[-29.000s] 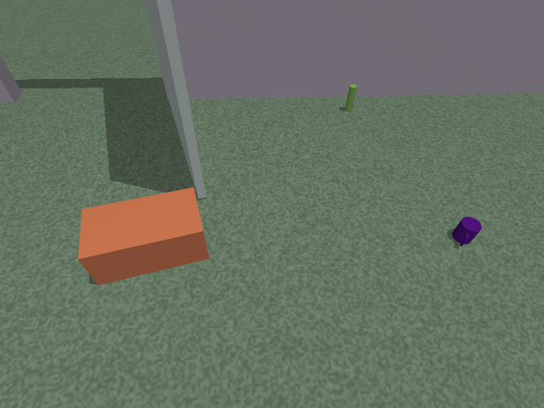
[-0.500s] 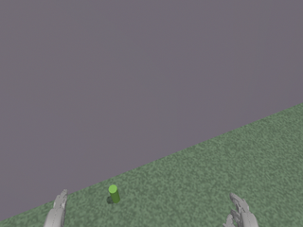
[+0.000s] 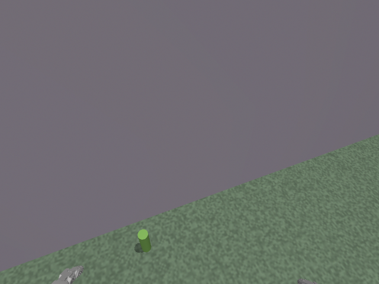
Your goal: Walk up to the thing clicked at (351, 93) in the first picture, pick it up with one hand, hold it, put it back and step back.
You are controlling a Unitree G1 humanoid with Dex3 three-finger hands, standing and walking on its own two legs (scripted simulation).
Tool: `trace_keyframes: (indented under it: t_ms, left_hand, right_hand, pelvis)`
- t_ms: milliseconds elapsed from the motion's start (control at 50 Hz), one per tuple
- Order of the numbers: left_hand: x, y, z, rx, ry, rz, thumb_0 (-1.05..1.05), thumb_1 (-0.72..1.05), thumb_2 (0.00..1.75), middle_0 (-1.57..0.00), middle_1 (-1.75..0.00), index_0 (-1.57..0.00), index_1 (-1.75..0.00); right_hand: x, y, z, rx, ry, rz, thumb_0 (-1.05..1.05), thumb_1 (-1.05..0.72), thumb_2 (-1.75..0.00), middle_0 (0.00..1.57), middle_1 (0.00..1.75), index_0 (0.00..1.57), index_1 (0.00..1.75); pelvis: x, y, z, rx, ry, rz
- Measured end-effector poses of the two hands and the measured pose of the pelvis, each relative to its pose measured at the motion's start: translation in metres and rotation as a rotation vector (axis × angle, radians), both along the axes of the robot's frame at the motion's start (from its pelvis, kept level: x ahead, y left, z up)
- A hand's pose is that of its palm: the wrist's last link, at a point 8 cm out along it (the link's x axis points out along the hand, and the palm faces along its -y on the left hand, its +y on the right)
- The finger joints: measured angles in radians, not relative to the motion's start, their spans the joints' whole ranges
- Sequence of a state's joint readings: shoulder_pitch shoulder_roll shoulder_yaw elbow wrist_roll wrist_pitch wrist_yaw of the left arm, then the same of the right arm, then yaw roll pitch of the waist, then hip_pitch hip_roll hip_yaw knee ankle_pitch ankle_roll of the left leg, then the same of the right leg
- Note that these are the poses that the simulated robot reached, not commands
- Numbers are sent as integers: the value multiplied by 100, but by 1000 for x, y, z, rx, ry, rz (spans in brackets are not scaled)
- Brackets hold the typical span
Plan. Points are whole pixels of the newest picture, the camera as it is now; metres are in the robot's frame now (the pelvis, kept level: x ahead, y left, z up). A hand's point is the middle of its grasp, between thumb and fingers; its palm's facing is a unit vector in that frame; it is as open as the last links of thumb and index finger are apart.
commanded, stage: stand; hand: left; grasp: from the side
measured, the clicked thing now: (144, 241) +0.45 +0.20 -0.66
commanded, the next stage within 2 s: step back in 1.96 s
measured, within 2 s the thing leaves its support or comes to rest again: neither
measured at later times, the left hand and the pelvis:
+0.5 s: hand out of the picture +0.04 +0.25 -0.12, palm faces -0.01 -0.94 -0.34, open 7.4 cm; pelvis -0.01 +0.01 +0.03, yaw +0 degrees
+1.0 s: hand out of the picture +0.07 +0.24 -0.12, palm faces -0.03 -0.94 -0.33, open 7.4 cm; pelvis +0.00 +0.00 +0.04, yaw -1 degrees
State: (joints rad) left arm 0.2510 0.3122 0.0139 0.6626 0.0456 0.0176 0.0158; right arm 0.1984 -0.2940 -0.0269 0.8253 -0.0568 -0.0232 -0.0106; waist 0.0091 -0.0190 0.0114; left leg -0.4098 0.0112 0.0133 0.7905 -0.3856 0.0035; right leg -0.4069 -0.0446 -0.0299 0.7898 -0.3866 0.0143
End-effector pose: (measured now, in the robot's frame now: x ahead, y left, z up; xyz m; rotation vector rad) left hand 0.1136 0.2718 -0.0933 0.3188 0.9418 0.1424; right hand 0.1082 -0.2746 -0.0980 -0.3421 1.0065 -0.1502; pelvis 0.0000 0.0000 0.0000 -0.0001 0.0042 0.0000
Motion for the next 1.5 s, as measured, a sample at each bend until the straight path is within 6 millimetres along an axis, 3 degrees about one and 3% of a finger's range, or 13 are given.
trace_keyframes:
  t_ms: [120, 280, 420, 560, 960, 1500]
  left_hand:
    - [-32, 16, -2, 15, 115, 53, 1, 87, 89, -20, -30, -20, -30]
    - [-62, 20, 2, 11, 223, 93, 1, 90, 89, -20, -30, -20, -30]
    - [-75, 20, 7, 16, 275, 110, 0, 90, 89, -20, -30, -20, -30]
    - [-80, 20, 9, 22, 304, 116, 0, 90, 90, -20, -30, -20, -30]
    - [-54, 16, 10, 12, 299, 97, 0, 90, 89, -20, -30, -20, -30]
    - [-19, 22, 13, 13, 285, 86, 0, 90, 90, -20, -30, -20, -30]
  right_hand:
    - [-25, -8, 3, -8, 83, -50, 1, -91, -90, 20, 30, 20, 30]
    - [-42, 3, 3, 32, 155, -65, 1, -91, -90, 20, 30, 20, 30]
    - [-48, 8, 1, 59, 184, -73, 0, -91, -90, 20, 30, 20, 30]
    - [-55, 0, 2, 56, 213, -87, 0, -91, -90, 20, 30, 20, 30]
    - [-57, -15, 10, 24, 245, -118, 0, -91, -90, 20, 30, 20, 30]
    - [-30, -12, 13, 22, 224, -122, 0, -91, -90, 20, 30, 20, 30]
  pelvis:
    - [1, 5, 12, -2, -31, 1]
    - [-2, 7, 26, 0, -56, -2]
    - [-5, 7, 33, 4, -71, -3]
    - [-7, 4, 36, 5, -71, -2]
    - [0, 1, 39, 2, -62, -10]
    - [21, 6, 41, 3, -48, -23]
